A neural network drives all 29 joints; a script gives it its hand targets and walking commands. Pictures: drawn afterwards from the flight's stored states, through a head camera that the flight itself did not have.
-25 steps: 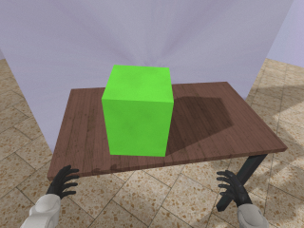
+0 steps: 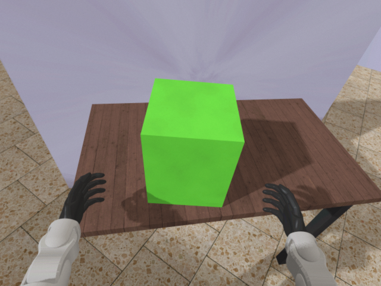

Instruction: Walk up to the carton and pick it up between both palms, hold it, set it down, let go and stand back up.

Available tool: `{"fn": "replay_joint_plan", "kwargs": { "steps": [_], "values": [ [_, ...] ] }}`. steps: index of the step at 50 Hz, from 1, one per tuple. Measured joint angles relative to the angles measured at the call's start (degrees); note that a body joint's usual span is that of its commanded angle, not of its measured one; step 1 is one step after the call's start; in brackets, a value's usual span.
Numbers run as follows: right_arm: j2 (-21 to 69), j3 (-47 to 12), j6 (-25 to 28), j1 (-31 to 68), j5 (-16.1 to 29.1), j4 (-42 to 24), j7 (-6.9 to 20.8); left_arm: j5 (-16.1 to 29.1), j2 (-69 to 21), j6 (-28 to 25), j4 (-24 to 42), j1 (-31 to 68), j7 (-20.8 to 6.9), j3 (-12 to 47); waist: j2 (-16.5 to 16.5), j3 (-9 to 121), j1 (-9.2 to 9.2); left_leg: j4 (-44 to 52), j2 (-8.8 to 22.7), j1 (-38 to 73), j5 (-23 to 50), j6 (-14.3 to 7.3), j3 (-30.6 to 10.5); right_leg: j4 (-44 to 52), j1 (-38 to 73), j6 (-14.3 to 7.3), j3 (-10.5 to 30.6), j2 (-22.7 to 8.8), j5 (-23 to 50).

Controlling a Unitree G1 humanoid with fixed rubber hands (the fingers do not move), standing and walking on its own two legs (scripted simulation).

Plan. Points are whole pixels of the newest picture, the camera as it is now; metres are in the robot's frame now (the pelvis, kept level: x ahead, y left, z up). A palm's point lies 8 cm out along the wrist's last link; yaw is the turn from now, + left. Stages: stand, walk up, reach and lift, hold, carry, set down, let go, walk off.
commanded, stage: reach and lift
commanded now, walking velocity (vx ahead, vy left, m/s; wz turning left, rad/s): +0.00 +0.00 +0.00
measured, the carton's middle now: (189, 144) +0.47 +0.03 +0.05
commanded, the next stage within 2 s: none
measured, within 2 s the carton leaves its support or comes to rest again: neither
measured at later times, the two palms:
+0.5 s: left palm (91, 182) +0.31 +0.22 +0.07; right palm (287, 185) +0.33 -0.18 +0.09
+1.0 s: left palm (95, 135) +0.38 +0.22 +0.14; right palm (272, 145) +0.39 -0.15 +0.14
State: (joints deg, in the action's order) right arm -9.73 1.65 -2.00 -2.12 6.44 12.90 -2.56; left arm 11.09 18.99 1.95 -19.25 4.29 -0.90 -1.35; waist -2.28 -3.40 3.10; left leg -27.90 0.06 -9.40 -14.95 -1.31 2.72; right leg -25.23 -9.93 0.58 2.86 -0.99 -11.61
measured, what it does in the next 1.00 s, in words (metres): stands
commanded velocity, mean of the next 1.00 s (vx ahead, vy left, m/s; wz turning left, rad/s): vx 0.00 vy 0.00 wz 0.00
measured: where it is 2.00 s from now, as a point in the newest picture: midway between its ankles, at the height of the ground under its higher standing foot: outside the picture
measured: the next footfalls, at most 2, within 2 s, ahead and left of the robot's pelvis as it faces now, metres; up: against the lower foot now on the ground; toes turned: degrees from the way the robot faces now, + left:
none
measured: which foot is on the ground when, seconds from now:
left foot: down 0.00-1.00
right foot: down 0.00-1.00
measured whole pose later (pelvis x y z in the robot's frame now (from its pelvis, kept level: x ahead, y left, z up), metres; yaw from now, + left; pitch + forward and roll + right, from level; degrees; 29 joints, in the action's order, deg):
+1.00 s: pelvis +0.00 -0.01 +0.01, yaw +0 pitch -3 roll -1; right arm -9.7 1.5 -17.6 35.5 10.5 28.6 -9.1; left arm 11.2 18.2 22.8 -32.1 39.2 0.1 -3.2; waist -0.9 -3.7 3.1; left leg -22.5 0.2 -8.3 -11.7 -1.1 2.7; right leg -19.5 -8.6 1.8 2.8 -0.9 -8.4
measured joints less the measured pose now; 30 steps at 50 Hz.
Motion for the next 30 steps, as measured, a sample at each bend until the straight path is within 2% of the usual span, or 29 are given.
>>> {"fn": "replay_joint_plan", "kwargs": {
  "steps": [5, 11, 16, 26, 30],
  "values": [
    [0.00, -0.02, 1.72, -2.00, 1.40, -1.30, -0.18, 0.04, -0.67, 0.28, 4.16, -2.25, -0.30, 0.00, 0.11, 0.70, -0.02, 1.78, 0.02, 0.16, -0.34, 0.09, 0.00, 2.05, 0.29, 0.00, -0.02, 0.00, -0.54],
    [0.00, -0.02, 2.39, -3.93, 3.68, -6.72, -1.47, 0.04, -0.75, 3.75, 11.00, -4.63, -0.84, 0.01, 0.11, 0.53, -0.01, 3.04, 0.08, 0.17, 0.16, 0.80, 0.01, 4.36, 0.83, 0.11, -0.02, 0.00, -0.06],
    [0.00, -0.12, 1.98, -2.19, 3.84, -10.10, -2.84, 0.03, -0.75, 7.06, 15.92, -4.30, -1.33, 0.01, 0.12, 0.50, -0.02, 3.72, 0.15, 0.30, 0.81, 1.20, 0.00, 5.71, 1.28, 0.62, -0.03, 0.00, 0.47],
    [0.00, -0.13, -5.60, 8.84, 4.02, -8.14, -5.08, 0.03, -0.74, 16.02, 15.53, 3.90, -1.64, -0.24, 1.34, -1.02, -0.02, 5.40, 0.16, 1.13, 1.73, 0.52, -0.01, 5.72, 1.28, 1.21, -0.07, 0.05, 1.62],
    [0.00, -0.14, -8.22, 13.66, 4.03, -5.96, -5.86, 0.02, -0.74, 18.02, 12.56, 9.31, -1.63, -1.03, 1.34, -1.17, -0.02, 5.40, 0.16, 1.13, 2.40, 0.42, -0.01, 5.72, 1.29, 1.22, -0.07, 0.06, 2.28]
  ]
}}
